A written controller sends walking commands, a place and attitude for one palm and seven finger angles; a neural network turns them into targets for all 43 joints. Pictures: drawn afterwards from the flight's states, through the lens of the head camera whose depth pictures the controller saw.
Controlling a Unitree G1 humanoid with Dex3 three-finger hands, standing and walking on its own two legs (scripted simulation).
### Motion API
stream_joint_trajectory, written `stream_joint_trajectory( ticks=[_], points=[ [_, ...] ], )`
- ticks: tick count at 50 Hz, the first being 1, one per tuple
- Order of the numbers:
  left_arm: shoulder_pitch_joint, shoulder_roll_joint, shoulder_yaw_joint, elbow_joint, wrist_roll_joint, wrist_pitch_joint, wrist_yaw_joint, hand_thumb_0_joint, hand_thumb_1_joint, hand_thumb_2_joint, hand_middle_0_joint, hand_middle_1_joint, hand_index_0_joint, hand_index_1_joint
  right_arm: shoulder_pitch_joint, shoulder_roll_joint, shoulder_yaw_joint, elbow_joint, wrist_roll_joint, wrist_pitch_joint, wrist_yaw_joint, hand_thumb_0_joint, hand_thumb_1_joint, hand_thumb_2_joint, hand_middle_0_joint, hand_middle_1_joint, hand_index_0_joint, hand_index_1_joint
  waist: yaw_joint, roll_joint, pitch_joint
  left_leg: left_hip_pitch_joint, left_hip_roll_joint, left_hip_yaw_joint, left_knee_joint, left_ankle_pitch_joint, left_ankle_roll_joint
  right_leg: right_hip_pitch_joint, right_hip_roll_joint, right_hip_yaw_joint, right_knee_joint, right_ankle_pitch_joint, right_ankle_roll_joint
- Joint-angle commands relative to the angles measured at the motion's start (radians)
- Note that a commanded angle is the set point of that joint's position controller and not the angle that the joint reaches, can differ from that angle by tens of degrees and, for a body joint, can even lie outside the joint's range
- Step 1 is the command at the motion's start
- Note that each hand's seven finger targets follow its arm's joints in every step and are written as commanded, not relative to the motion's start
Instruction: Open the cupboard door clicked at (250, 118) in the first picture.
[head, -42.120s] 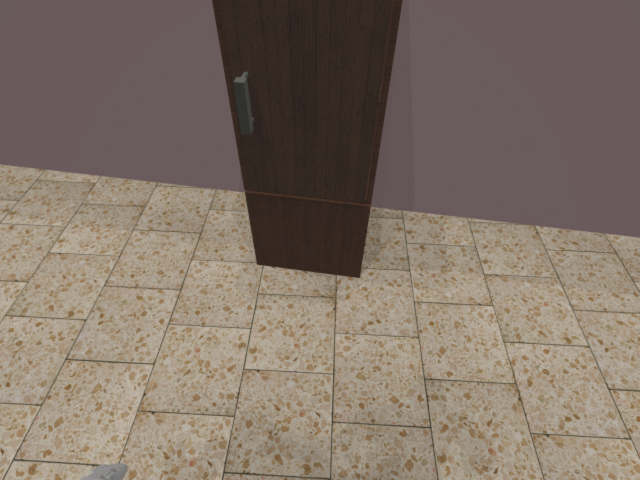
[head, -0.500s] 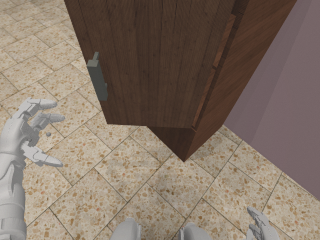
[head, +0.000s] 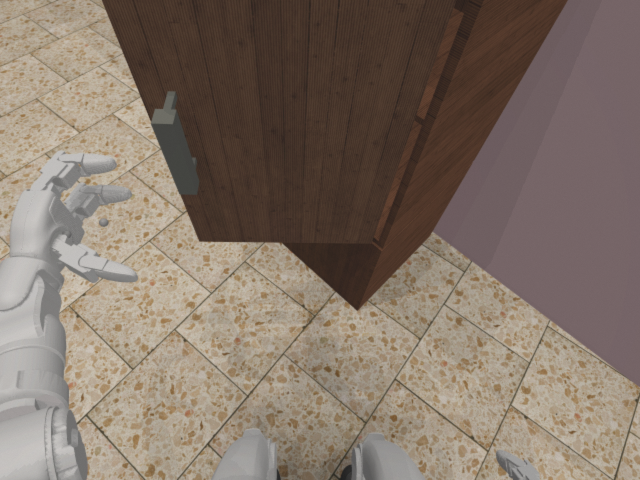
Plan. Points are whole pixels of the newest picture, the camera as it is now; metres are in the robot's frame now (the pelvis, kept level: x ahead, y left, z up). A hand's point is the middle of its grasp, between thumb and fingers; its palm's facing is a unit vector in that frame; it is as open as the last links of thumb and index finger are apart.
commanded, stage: move the hooked fingers beside the handle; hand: left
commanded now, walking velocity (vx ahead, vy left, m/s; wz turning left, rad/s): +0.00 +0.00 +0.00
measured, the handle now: (180, 144) +0.55 +0.21 +0.04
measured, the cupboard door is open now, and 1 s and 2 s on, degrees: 45 45 45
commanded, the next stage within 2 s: slide the fingers in behind the handle in 1.52 s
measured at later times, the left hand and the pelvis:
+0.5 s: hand (115, 183) +0.46 +0.27 +0.06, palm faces +0.03 -1.00 -0.01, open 14.0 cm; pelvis +0.00 +0.00 -0.01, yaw -1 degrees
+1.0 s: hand (125, 166) +0.50 +0.27 +0.05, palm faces +0.01 -1.00 -0.01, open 14.0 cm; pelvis +0.00 +0.01 -0.02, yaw -2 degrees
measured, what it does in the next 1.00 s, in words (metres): stands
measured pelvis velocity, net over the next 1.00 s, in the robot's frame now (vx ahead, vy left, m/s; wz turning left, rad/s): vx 0.00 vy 0.01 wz -0.03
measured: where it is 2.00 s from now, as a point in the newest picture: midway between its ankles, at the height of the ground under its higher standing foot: outside the picture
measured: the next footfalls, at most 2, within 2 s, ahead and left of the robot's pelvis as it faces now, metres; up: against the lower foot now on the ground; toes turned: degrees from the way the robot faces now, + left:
none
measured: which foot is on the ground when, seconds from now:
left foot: down 0.00-1.00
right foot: down 0.00-1.00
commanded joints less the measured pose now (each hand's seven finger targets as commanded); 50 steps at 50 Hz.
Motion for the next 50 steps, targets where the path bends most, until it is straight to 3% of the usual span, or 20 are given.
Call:
stream_joint_trajectory(
  ticks=[1, 3, 6, 8, 13, 15, 16, 19, 21, 24, 25, 29, 30, 32, 36, 38, 42, 44, 46, 50],
  points=[
    [-0.371, 0.32, 0.079, -0.16, -0.004, -0.08, 0.007, 0.0, -0.5, 0.3, -0.3, -1.2, -0.3, -1.2, 0.095, -0.182, -0.069, -0.078, 0.001, -0.016, -0.008, 0.0, -0.9, -0.9, 0.2, 0.3, 0.2, 0.3, 0.005, 0.118, -0.409, 0.327, -0.007, -0.091, -0.14, 0.331, -0.023, 0.102, 0.032, 0.04, -0.093, 0.21, -0.021],
    [-0.391, 0.284, 0.043, -0.153, 0.0, -0.081, 0.005, 0.0, -0.5, 0.3, -0.3, -1.2, -0.3, -1.2, 0.098, -0.179, -0.068, -0.076, 0.001, -0.008, -0.003, 0.0, -0.9, -0.9, 0.2, 0.3, 0.2, 0.3, -0.007, 0.13, -0.409, 0.34, -0.005, -0.091, -0.137, 0.342, -0.024, 0.079, 0.031, 0.037, -0.095, 0.211, -0.018],
    [-0.418, 0.329, 0.074, -0.073, 0.006, -0.072, 0.003, 0.0, -0.5, 0.3, -0.3, -1.2, -0.3, -1.2, 0.111, -0.186, -0.066, -0.067, 0.0, 0.01, -0.004, 0.0, -0.9, -0.9, 0.2, 0.3, 0.2, 0.3, -0.014, 0.077, -0.389, 0.28, -0.006, -0.086, -0.123, 0.332, -0.017, 0.092, 0.033, 0.041, -0.088, 0.225, -0.015],
    [-0.455, 0.347, 0.077, -0.044, 0.015, -0.07, 0.004, 0.0, -0.5, 0.3, -0.3, -1.2, -0.3, -1.2, 0.112, -0.186, -0.064, -0.067, 0.0, 0.02, -0.004, 0.0, -0.9, -0.9, 0.2, 0.3, 0.2, 0.3, -0.019, 0.082, -0.37, 0.247, -0.009, -0.08, -0.12, 0.298, -0.013, 0.091, 0.032, 0.046, -0.091, 0.211, -0.013],
    [-0.51, 0.37, 0.085, -0.083, 0.025, -0.104, 0.005, 0.0, -0.5, 0.3, -0.3, -1.2, -0.3, -1.2, 0.13, -0.186, -0.067, -0.06, -0.008, 0.037, 0.002, 0.0, -0.9, -0.9, 0.2, 0.3, 0.2, 0.3, -0.013, 0.16, -0.471, 0.343, -0.003, -0.095, -0.102, 0.391, -0.023, 0.07, 0.038, 0.042, -0.072, 0.244, -0.018],
    [-0.532, 0.36, 0.073, -0.034, 0.021, -0.097, -0.002, 0.0, -0.5, 0.3, -0.3, -1.2, -0.3, -1.2, 0.137, -0.188, -0.065, -0.049, -0.006, 0.047, 0.003, 0.0, -0.9, -0.9, 0.2, 0.3, 0.2, 0.3, -0.033, 0.116, -0.447, 0.315, 0.0, -0.092, -0.092, 0.38, -0.018, 0.062, 0.043, 0.044, -0.073, 0.249, -0.015],
    [-0.526, 0.392, 0.101, -0.003, 0.023, -0.089, -0.001, 0.0, -0.5, 0.3, -0.3, -1.2, -0.3, -1.2, 0.141, -0.191, -0.064, -0.049, -0.005, 0.053, 0.001, 0.0, -0.9, -0.9, 0.2, 0.3, 0.2, 0.3, -0.028, 0.103, -0.429, 0.276, -0.003, -0.085, -0.09, 0.358, -0.014, 0.078, 0.041, 0.048, -0.076, 0.249, -0.013],
    [-0.594, 0.375, 0.059, 0.019, 0.039, -0.077, -0.005, 0.0, -0.5, 0.3, -0.3, -1.2, -0.3, -1.2, 0.146, -0.191, -0.06, -0.05, -0.005, 0.063, 0.0, 0.0, -0.9, -0.9, 0.2, 0.3, 0.2, 0.3, -0.052, 0.122, -0.398, 0.261, -0.003, -0.088, -0.088, 0.321, -0.009, 0.038, 0.043, 0.046, -0.075, 0.218, -0.016],
    [-0.62, 0.442, 0.1, 0.046, 0.05, -0.075, 0.004, 0.0, -0.5, 0.3, -0.3, -1.2, -0.3, -1.2, 0.156, -0.2, -0.058, -0.044, -0.007, 0.071, -0.003, 0.0, -0.9, -0.9, 0.2, 0.3, 0.2, 0.3, -0.052, 0.104, -0.416, 0.24, -0.003, -0.09, -0.08, 0.313, -0.008, 0.048, 0.043, 0.05, -0.073, 0.215, -0.012],
    [-0.689, 0.433, 0.077, 0.021, 0.051, -0.091, 0.002, 0.0, -0.5, 0.3, -0.3, -1.2, -0.3, -1.2, 0.162, -0.197, -0.054, -0.044, -0.012, 0.072, -0.002, 0.0, -0.9, -0.9, 0.2, 0.3, 0.2, 0.3, -0.063, 0.16, -0.447, 0.265, -0.002, -0.094, -0.067, 0.335, -0.009, 0.029, 0.045, 0.05, -0.06, 0.222, -0.017],
    [-0.673, 0.456, 0.096, 0.031, 0.057, -0.093, 0.001, 0.0, -0.5, 0.3, -0.3, -1.2, -0.3, -1.2, 0.17, -0.201, -0.055, -0.039, -0.015, 0.076, -0.001, 0.0, -0.9, -0.9, 0.2, 0.3, 0.2, 0.3, -0.051, 0.172, -0.48, 0.292, 0.001, -0.098, -0.065, 0.364, -0.015, 0.031, 0.046, 0.048, -0.057, 0.235, -0.017],
    [-0.7, 0.469, 0.094, 0.094, 0.06, -0.072, -0.004, 0.0, -0.5, 0.3, -0.3, -1.2, -0.3, -1.2, 0.18, -0.204, -0.048, -0.036, -0.014, 0.086, -0.001, 0.0, -0.9, -0.9, 0.2, 0.3, 0.2, 0.3, -0.076, 0.138, -0.438, 0.232, 0.001, -0.094, -0.052, 0.333, -0.005, 0.023, 0.049, 0.049, -0.059, 0.227, -0.013],
    [-0.691, 0.501, 0.108, 0.109, 0.072, -0.064, -0.004, 0.0, -0.5, 0.3, -0.3, -1.2, -0.3, -1.2, 0.184, -0.209, -0.048, -0.037, -0.015, 0.09, -0.001, 0.0, -0.9, -0.9, 0.2, 0.3, 0.2, 0.3, -0.065, 0.152, -0.451, 0.234, 0.002, -0.097, -0.056, 0.338, -0.009, 0.027, 0.048, 0.049, -0.056, 0.227, -0.013],
    [-0.731, 0.498, 0.088, 0.124, 0.085, -0.051, -0.001, 0.0, -0.5, 0.3, -0.3, -1.2, -0.3, -1.2, 0.189, -0.209, -0.045, -0.037, -0.014, 0.095, 0.0, 0.0, -0.9, -0.9, 0.2, 0.3, 0.2, 0.3, -0.088, 0.145, -0.431, 0.214, 0.004, -0.096, -0.048, 0.321, -0.004, 0.002, 0.048, 0.049, -0.06, 0.214, -0.008],
    [-0.79, 0.562, 0.124, 0.098, 0.092, -0.064, 0.002, 0.0, -0.5, 0.3, -0.3, -1.2, -0.3, -1.2, 0.207, -0.217, -0.043, -0.034, -0.022, 0.099, 0.0, 0.0, -0.9, -0.9, 0.2, 0.3, 0.2, 0.3, -0.089, 0.187, -0.504, 0.247, 0.008, -0.109, -0.027, 0.371, -0.008, -0.01, 0.051, 0.045, -0.039, 0.234, -0.012],
    [-0.739, 0.529, 0.106, 0.104, 0.092, -0.061, -0.004, 0.0, -0.5, 0.3, -0.3, -1.2, -0.3, -1.2, 0.21, -0.213, -0.044, -0.038, -0.023, 0.104, 0.006, 0.0, -0.9, -0.9, 0.2, 0.3, 0.2, 0.3, -0.079, 0.218, -0.519, 0.28, 0.009, -0.11, -0.029, 0.405, -0.014, -0.02, 0.051, 0.041, -0.039, 0.246, -0.013],
    [-0.705, 0.48, 0.082, 0.102, 0.08, -0.04, -0.011, 0.0, -0.5, 0.3, -0.3, -1.2, -0.3, -1.2, 0.218, -0.216, -0.049, -0.041, -0.02, 0.121, 0.013, 0.0, -0.9, -0.9, 0.2, 0.3, 0.2, 0.3, -0.08, 0.195, -0.491, 0.316, 0.017, -0.124, -0.047, 0.414, -0.019, -0.056, 0.054, 0.024, -0.049, 0.223, -0.012],
    [-0.702, 0.492, 0.101, 0.081, 0.074, -0.039, -0.002, 0.0, -0.5, 0.3, -0.3, -1.2, -0.3, -1.2, 0.222, -0.217, -0.05, -0.045, -0.022, 0.124, 0.013, 0.0, -0.9, -0.9, 0.2, 0.3, 0.2, 0.3, -0.072, 0.202, -0.5, 0.325, 0.016, -0.127, -0.05, 0.43, -0.02, -0.053, 0.057, 0.022, -0.046, 0.228, -0.016],
    [-0.735, 0.477, 0.089, 0.067, 0.081, -0.043, 0.014, 0.0, -0.5, 0.3, -0.3, -1.2, -0.3, -1.2, 0.223, -0.212, -0.051, -0.039, -0.023, 0.129, 0.015, 0.0, -0.9, -0.9, 0.2, 0.3, 0.2, 0.3, -0.086, 0.179, -0.492, 0.327, 0.018, -0.129, -0.05, 0.418, -0.018, -0.059, 0.057, 0.022, -0.053, 0.222, -0.011],
    [-0.742, 0.514, 0.12, 0.025, 0.093, -0.073, 0.045, 0.0, -0.5, 0.3, -0.3, -1.2, -0.3, -1.2, 0.227, -0.212, -0.054, -0.034, -0.029, 0.128, 0.015, 0.0, -0.9, -0.9, 0.2, 0.3, 0.2, 0.3, -0.076, 0.211, -0.521, 0.362, 0.019, -0.136, -0.055, 0.454, -0.027, -0.051, 0.058, 0.02, -0.047, 0.232, -0.017]
  ],
)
